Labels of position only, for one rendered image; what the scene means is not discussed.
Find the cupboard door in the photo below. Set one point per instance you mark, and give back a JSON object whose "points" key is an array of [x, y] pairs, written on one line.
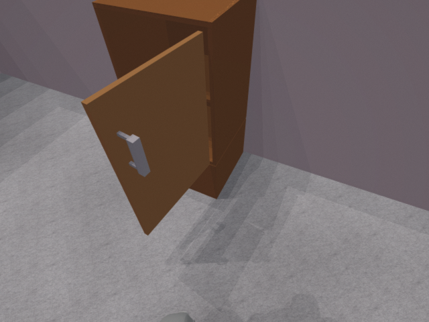
{"points": [[163, 102]]}

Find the handle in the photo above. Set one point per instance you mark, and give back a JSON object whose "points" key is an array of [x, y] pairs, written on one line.
{"points": [[137, 152]]}

